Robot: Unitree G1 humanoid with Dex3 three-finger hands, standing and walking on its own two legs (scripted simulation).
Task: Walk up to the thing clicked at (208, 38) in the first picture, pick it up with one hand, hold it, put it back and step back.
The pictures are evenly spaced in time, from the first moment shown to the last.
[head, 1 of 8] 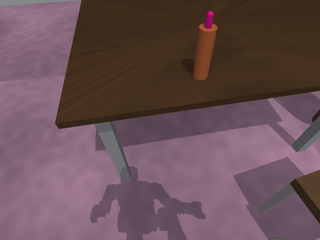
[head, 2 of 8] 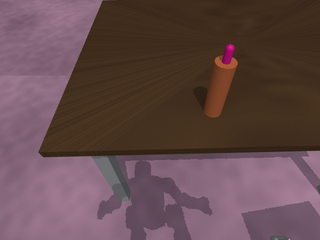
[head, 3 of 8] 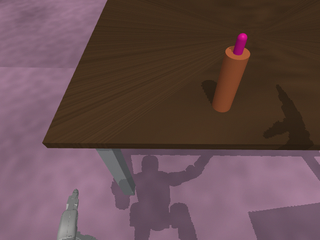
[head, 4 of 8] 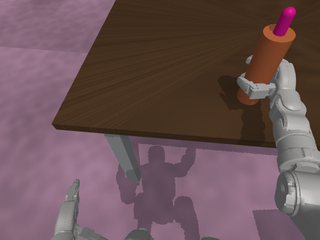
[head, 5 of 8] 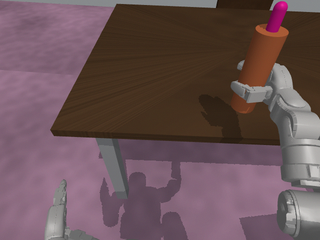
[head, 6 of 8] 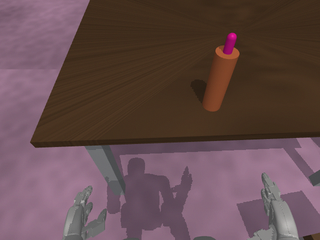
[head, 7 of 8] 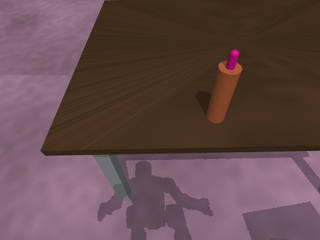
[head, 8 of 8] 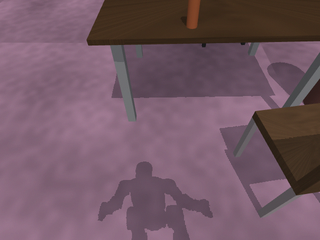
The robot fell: no
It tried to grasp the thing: yes
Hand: right
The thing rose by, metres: 0.21
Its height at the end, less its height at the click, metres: +0.00
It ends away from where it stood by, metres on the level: 0.02
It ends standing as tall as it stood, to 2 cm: yes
